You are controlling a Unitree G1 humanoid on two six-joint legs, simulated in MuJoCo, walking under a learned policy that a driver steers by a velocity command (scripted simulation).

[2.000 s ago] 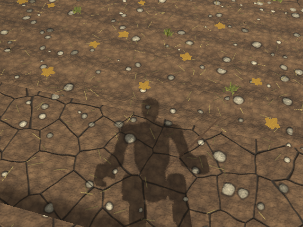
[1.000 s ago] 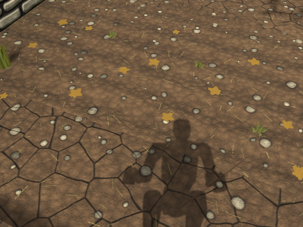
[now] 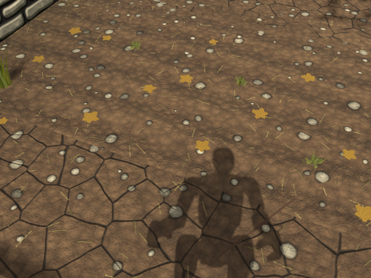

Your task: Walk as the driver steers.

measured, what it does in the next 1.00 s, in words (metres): shifts its weight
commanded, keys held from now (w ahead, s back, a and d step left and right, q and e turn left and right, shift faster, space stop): no key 0.64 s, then w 0.36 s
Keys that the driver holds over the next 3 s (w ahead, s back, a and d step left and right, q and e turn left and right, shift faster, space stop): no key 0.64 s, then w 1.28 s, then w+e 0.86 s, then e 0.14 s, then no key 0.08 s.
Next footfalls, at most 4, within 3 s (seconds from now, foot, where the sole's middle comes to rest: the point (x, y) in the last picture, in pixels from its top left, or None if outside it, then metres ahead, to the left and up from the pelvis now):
1.48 right None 0.49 -0.17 -0.94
1.92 left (181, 229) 0.79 0.06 -0.94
2.52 right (236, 180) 1.05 -0.20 -0.94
2.98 left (224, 129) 1.40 -0.16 -0.94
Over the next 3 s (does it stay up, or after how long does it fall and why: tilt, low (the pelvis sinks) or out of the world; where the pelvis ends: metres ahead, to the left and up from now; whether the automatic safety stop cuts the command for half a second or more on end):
stays up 1.18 -0.15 -0.18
